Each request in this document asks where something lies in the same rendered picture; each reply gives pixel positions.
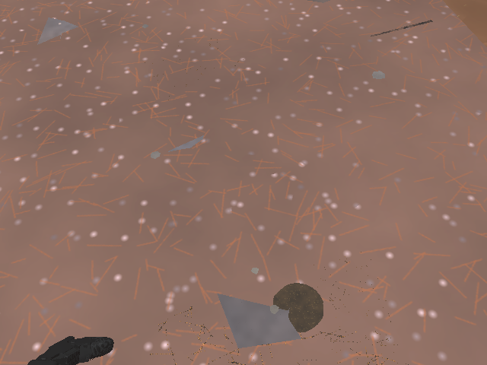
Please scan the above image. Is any left robot hand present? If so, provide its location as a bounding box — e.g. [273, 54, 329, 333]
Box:
[28, 336, 114, 365]

